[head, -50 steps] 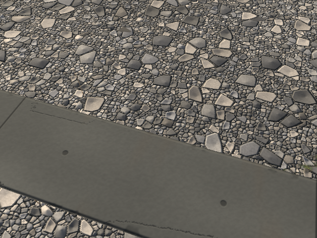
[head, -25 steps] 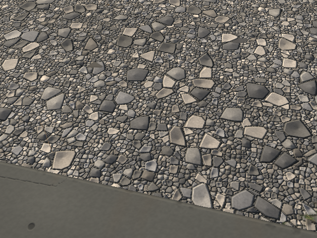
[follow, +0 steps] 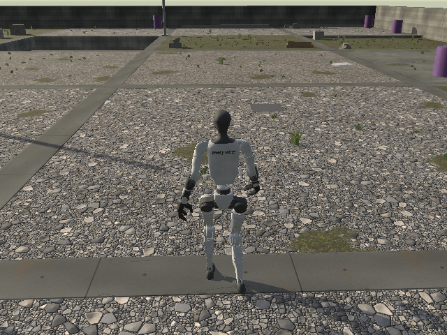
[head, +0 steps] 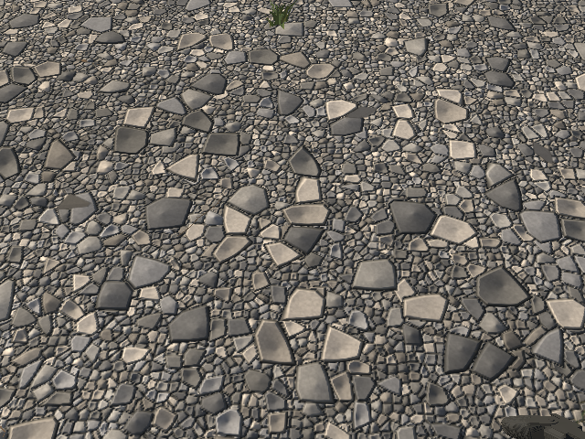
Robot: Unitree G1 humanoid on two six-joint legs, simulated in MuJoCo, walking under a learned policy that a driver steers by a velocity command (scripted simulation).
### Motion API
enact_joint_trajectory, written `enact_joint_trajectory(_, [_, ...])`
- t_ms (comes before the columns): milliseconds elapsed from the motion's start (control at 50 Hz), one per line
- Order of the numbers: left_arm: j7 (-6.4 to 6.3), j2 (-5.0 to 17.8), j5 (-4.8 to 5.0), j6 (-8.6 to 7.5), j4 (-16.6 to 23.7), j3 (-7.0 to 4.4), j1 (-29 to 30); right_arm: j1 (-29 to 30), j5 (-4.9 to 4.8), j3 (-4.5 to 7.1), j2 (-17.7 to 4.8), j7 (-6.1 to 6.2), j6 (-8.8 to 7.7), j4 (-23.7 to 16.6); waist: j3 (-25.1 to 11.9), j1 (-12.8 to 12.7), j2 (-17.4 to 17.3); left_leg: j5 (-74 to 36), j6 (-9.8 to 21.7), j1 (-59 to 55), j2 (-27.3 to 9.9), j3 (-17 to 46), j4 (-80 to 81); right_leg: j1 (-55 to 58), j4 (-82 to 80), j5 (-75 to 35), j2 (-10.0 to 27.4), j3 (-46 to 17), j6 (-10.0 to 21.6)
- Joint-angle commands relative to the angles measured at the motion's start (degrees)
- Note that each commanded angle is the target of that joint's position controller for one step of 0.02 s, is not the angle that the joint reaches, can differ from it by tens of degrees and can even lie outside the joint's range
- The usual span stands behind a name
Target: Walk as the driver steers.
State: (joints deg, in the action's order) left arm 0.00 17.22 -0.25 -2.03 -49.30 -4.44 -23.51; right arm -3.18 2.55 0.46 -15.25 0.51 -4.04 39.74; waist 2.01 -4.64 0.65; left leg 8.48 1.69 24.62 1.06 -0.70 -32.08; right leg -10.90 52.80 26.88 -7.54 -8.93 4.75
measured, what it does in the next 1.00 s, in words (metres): walks ahead, turning right: right foot, then left foot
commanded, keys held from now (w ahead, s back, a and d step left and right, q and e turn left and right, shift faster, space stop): w+e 0.92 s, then s+e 0.06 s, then s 0.02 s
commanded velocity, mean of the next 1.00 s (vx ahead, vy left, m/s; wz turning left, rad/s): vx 0.49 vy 0.00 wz -0.59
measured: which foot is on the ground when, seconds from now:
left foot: down 0.00-0.48, up 0.50-0.98, down 1.00-1.00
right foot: up 0.00-0.44, down 0.46-0.98, up 1.00-1.00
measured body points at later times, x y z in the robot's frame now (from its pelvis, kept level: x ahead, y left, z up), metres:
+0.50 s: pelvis +0.25 -0.06 -0.01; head +0.28 -0.08 +0.44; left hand +0.53 +0.10 -0.09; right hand +0.15 -0.31 -0.15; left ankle +0.10 +0.11 -0.68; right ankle +0.31 -0.14 -0.73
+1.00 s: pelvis +0.51 -0.15 +0.00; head +0.54 -0.16 +0.44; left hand +0.65 +0.11 -0.13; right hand +0.58 -0.47 -0.08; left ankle +0.68 -0.13 -0.73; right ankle +0.32 -0.14 -0.72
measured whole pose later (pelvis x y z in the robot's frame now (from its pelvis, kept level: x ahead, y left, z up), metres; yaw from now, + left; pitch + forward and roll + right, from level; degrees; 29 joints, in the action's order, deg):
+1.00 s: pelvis +0.51 -0.15 +0.00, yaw -36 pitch +2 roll -1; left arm -0.4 17.4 0.0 -2.3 -48.2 -4.3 -26.6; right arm -1.5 2.3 0.8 -15.1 -0.3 -3.5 38.0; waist 2.2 -5.6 -0.9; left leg 2.0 0.9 27.3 -0.2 0.7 -29.6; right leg -0.4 29.9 26.3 -9.0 -13.4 5.3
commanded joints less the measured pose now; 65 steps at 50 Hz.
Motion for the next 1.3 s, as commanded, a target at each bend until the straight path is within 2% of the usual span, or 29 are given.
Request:
enact_joint_trajectory(20, [0.59, 5.24, -1.07, -0.27, 4.64, -0.62, 1.56, -10.22, -0.42, 2.73, -6.11, 0.35, 0.41, -0.31, -4.26, 5.95, -2.28, 13.7, 8.52, -24.15, -20.78, 27.15, 17.83, -25.18, 15.71, -5.33, 7.08, 2.85, -0.76])
enact_joint_trajectory(80, [2.15, 3.62, -1.96, 1.41, 5.21, -0.44, 2.72, -11.57, -0.87, 2.52, -5.58, 0.2, -0.79, 1.66, -1.85, 4.42, -7.88, -2.07, 6.46, -18.06, -16.15, 13.51, 20.16, -22.19, 13.08, -8.22, 9.35, 4.68, -1.96])
enact_joint_trajectory(140, [3.05, 2.82, -1.83, 2.19, 7.09, -0.06, 7.12, -13.13, -1.58, 3.02, -5.99, -0.33, -1.93, 2.92, -1.7, 4.23, -6.62, -8.18, 7.53, -18.94, -16.46, 7.8, 22.31, -25.93, 12.15, -12.05, 10.44, 5.14, -2.76])
enact_joint_trajectory(240, [4.21, 1.13, -1.67, 2.01, 10.69, 1.01, 16.59, -15.64, -1.44, 3.42, -6.22, -0.48, -1.8, 5.07, 0.75, 5.54, -5.67, -12.67, 6.95, -20.18, -14.92, -1.76, 23.7, -28.9, 0.72, -21.88, 11.35, 7.7, -3.59])
enact_joint_trajectory(360, [5.05, 0.94, -2.09, 1.74, 14.25, 1.79, 25.43, -19.75, -1.47, 4.18, -8.52, 0.04, -0.96, 7.57, 2.81, 7.59, -5.72, -19.09, 4.77, -24.78, -16.39, -8.27, 20.98, -22.98, -14.58, -20.95, 9.98, 13.95, -0.24])
enact_joint_trajectory(400, [4.58, 1.64, -2.49, 1.78, 14.4, 1.45, 24.52, -20.61, -1.37, 4.44, -9.93, 0.37, -0.13, 8.39, 1.42, 6.69, -6.33, -34.43, 3.94, -27.93, -16.88, -10.65, 14.48, -18.92, -16.99, -14.97, 7.09, 16.14, 1.92])
enact_joint_trajectory(440, [3.64, 3.33, -2.85, 1.23, 11.82, 0.34, 15.01, -20.87, -1.48, 4.63, -11.44, 0.62, 0.93, 8.68, -4.84, 2.31, -6.0, -46.88, 3.27, -27.8, -16.47, -12.91, -2.16, -6.94, -20.49, -11.3, 2.27, 17.3, 4.88])
enact_joint_trajectory(460, [2.77, 5.58, -3.32, 0.78, 8.42, -0.91, 4.63, -20.28, -1.43, 4.4, -11.15, 0.62, 1.2, 7.81, -10.77, -2.28, -2.88, -38.33, 1.59, -19.91, -15.16, -13.95, -16.61, 7.38, -23.79, -12.24, 2.71, 13.86, 7.03])
enact_joint_trajectory(480, [1.8, 12.41, -3.39, 0.87, 8.33, -2.76, 0.78, -22.5, -2.03, 2.92, -5.32, -0.25, 0.93, 4.03, -18.13, -1.49, 9.01, -2.63, -1.47, 2.3, -10.0, -13.87, -36.68, 26.85, -26.0, -2.49, 19.8, -11.25, 12.98])
enact_joint_trajectory(500, [1.26, 15.44, -1.22, 1.41, 10.06, -3.44, 0.61, -18.18, -1.21, 3.38, -6.9, -0.72, 0.51, 0.93, -21.87, -1.83, 10.74, 24.21, -3.46, 15.51, -0.64, -4.33, -48.79, 31.08, -35.39, -9.46, 28.91, -36.68, 18.18])
enact_joint_trajectory(520, [0.73, 13.95, -0.57, 1.77, 8.56, -3.22, 0.65, -11.54, -1.0, 3.73, -8.49, -0.89, 0.35, -0.35, -14.35, -2.75, 3.52, 18.3, -2.74, 20.95, -4.18, 1.75, -49.06, 27.58, -35.47, -16.37, 26.07, -26.61, 16.61])
enact_joint_trajectory(540, [0.29, 10.88, -0.22, 1.57, 7.75, -2.46, 3.28, -11.64, -1.62, 3.06, -7.04, -0.96, -0.28, -0.23, -7.41, -0.07, 1.88, 12.92, -2.33, 19.56, -6.56, 1.48, -44.14, 19.1, -35.51, -23.35, 24.17, -18.62, 14.86])
enact_joint_trajectory(580, [0.08, 6.65, 0.21, 0.92, 8.02, -1.13, 8.74, -14.29, -0.34, 3.03, -6.48, -0.85, 0.64, 1.51, -2.59, 5.3, -1.06, 10.46, -2.66, 11.3, -8.9, 1.83, -35.93, 6.81, -37.6, -31.64, 17.32, -9.3, 10.28])
enact_joint_trajectory(600, [0.17, 6.39, 0.16, 0.42, 8.49, -0.89, 9.51, -16.65, 0.18, 2.87, -6.1, -1.01, 1.68, 1.79, -3.57, 6.59, 2.19, 10.62, -3.34, 7.71, -8.93, 1.77, -34.57, 3.48, -38.19, -35.29, 16.88, -8.24, 11.17])
enact_joint_trajectory(660, [0.59, 6.84, 0.12, -0.83, 7.51, -1.12, 7.58, -14.52, 0.25, 2.89, -5.23, -1.45, 3.15, 1.37, -3.11, 6.72, 0.95, 7.44, -4.68, 7.97, -8.26, 0.69, -29.7, 0.54, -40.03, -33.83, 13.97, -6.13, 11.42])
enact_joint_trajectory(760, [0.55, 7.37, 0.17, -1.04, 5.62, -1.39, 0.9, -2.37, -0.01, 2.67, -4.67, -1.63, 3.13, -2.3, 0.28, 2.49, 1.97, -2.93, -5.39, 15.18, -7.15, 1.29, -16.96, 4.28, -41.59, -28.76, 13.54, -9.03, 10.0])
enact_joint_trajectory(880, [-0.33, 8.25, -0.46, -1.04, 4.29, -1.61, -4.23, 6.9, -0.78, 2.03, -4.79, -2.14, 1.93, -5.78, 0.83, -0.63, 2.78, -5.84, -4.04, 13.71, -3.41, 1.59, -5.35, 10.62, -36.42, -38.1, 14.51, -11.9, 8.73])
enact_joint_trajectory(920, [-0.79, 9.08, -0.6, -1.0, 4.6, -1.8, -2.89, 5.19, -0.95, 2.2, -5.74, -1.97, 1.48, -5.82, 0.62, 0.91, 3.52, -3.9, -2.85, 7.77, -2.32, 2.26, -1.46, 10.14, -34.25, -40.41, 15.0, -13.45, 6.97])
enact_joint_trajectory(960, [-0.86, 9.61, -0.46, -0.91, 4.88, -1.94, -0.01, -3.82, -0.74, 3.0, -7.65, -0.66, 0.66, -2.99, -1.73, 4.91, 3.26, -1.77, -0.92, -5.93, 1.3, 1.03, 3.19, 7.31, -24.29, -55.96, 11.29, -11.68, 3.1])
enact_joint_trajectory(980, [-0.52, 9.38, 0.53, -1.28, 4.97, -1.86, 1.38, -10.84, -0.29, 3.43, -8.93, 0.16, -0.42, -1.51, -5.54, 8.85, 1.46, -10.14, 0.59, -16.94, -0.95, 1.79, 7.78, 3.88, -13.69, -56.4, 7.38, -8.94, 0.73])
enact_joint_trajectory(1000, [-0.49, 5.29, 1.64, -1.73, 7.09, -0.75, 0.99, -19.56, 0.73, 4.13, -12.88, 1.03, -1.2, -0.88, -14.26, 11.09, -3.53, -26.07, 3.53, -32.34, -14.8, 12.21, 5.15, -4.79, 2.09, -36.15, 4.05, -5.37, -1.49])
enact_joint_trajectory(1020, [-1.31, 1.97, 3.5, -1.06, 7.75, -0.33, -8.07, -18.84, 0.27, 4.95, -16.59, 0.66, -0.39, -1.57, -24.0, 6.8, -17.52, -56.63, 13.71, -43.57, -32.04, 32.02, 3.82, -17.06, 18.94, 11.96, -5.71, 1.32, -3.5])
enact_joint_trajectory(1040, [-1.98, 7.3, 0.19, 0.04, 5.27, -1.1, -7.83, -17.35, -1.76, 4.33, -11.8, 0.19, 0.45, -1.92, -22.52, 5.76, -7.79, -61.98, 13.83, -37.11, -28.52, 30.65, 3.04, -17.08, 23.01, 7.62, -0.68, 0.15, -3.25])
enact_joint_trajectory(1060, [-1.64, 7.29, -0.33, 0.48, 5.15, -1.43, -3.43, -14.3, -2.25, 2.88, -6.88, 0.18, 0.43, -1.89, -15.93, 5.66, -4.98, -62.03, 12.74, -31.29, -24.96, 21.6, 4.1, -17.89, 22.39, 4.88, 0.21, 0.29, -4.11])
enact_joint_trajectory(1080, [-1.26, 5.87, -0.68, 0.96, 5.35, -1.03, -1.29, -11.08, -2.15, 2.05, -4.38, 0.25, 0.63, -1.78, -11.1, 4.73, -4.23, -57.14, 11.01, -26.6, -21.42, 16.14, 6.3, -19.23, 20.18, 3.18, 2.02, 1.2, -4.93])
enact_joint_trajectory(1100, [-0.67, 4.97, -1.01, 1.82, 5.56, -0.84, 0.51, -9.56, -2.35, 1.62, -3.59, 0.62, 0.67, -1.6, -8.31, 4.45, -6.56, -53.73, 10.19, -22.84, -18.91, 12.9, 8.49, -19.06, 18.31, 1.56, 3.11, 1.17, -5.6])
enact_joint_trajectory(1120, [-0.01, 4.29, -1.06, 2.87, 5.56, -0.62, -0.11, -7.92, -2.47, 1.75, -4.6, 0.78, 0.94, -1.19, -7.33, 3.31, -8.52, -51.14, 10.43, -18.29, -17.23, 10.18, 10.5, -16.47, 17.47, 0.23, 2.74, 2.16, -6.51])
enact_joint_trajectory(1180, [0.52, 3.68, -0.72, 4.15, 6.2, -0.46, 0.72, -9.16, -1.92, 2.25, -6.88, 0.63, 0.91, 0.5, -8.66, 2.39, -7.49, -55.13, 11.89, -15.56, -16.94, 6.8, 11.05, -14.3, 16.17, -2.33, 0.55, 2.01, -6.86])
enact_joint_trajectory(1300, [0.54, 3.03, -0.91, 6.36, 7.86, 0.73, 6.95, -7.16, -1.65, 2.37, -7.57, 0.42, 3.35, 1.66, -8.47, 2.24, -9.45, -40.2, 10.88, -11.82, -14.8, 3.08, 11.57, -10.28, 2.41, -6.2, 3.33, 4.68, -6.51])
Keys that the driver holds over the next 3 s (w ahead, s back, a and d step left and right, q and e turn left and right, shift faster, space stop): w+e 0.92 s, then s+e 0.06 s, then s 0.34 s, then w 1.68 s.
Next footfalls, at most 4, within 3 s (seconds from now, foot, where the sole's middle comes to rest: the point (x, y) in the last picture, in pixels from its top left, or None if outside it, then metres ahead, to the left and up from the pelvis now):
0.46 right None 0.35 -0.16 -0.76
1.00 left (388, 342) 0.71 -0.15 -0.76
1.44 right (448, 424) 0.52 -0.28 -0.76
1.88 left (409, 317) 0.78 -0.21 -0.76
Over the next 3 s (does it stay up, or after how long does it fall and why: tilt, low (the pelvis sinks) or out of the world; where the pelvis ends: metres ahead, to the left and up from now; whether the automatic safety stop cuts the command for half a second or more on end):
stays up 1.12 -0.59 0.00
